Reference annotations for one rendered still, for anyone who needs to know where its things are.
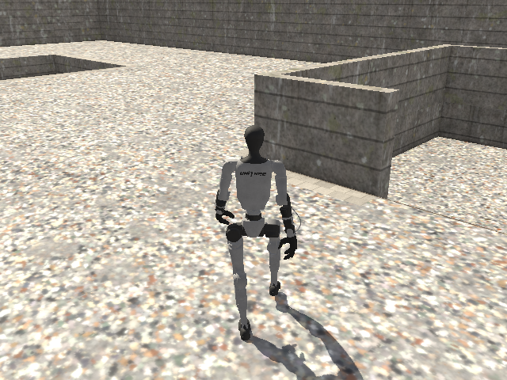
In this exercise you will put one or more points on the robot left upper arm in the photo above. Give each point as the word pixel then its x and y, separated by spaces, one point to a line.
pixel 225 179

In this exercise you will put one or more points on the right robot hand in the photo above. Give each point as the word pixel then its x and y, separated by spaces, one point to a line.
pixel 293 246

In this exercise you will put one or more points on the left robot forearm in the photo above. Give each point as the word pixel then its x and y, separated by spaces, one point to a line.
pixel 220 205

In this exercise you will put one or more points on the robot right upper arm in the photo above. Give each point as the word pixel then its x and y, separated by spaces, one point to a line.
pixel 281 181

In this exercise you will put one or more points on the left robot hand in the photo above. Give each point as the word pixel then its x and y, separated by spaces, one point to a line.
pixel 224 221

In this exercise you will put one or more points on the robot torso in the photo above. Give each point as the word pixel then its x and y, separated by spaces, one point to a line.
pixel 253 183

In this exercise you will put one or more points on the right robot forearm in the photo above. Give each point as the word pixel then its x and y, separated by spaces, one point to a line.
pixel 287 218

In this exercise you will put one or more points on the right robot shin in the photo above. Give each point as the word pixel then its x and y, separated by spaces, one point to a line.
pixel 274 264

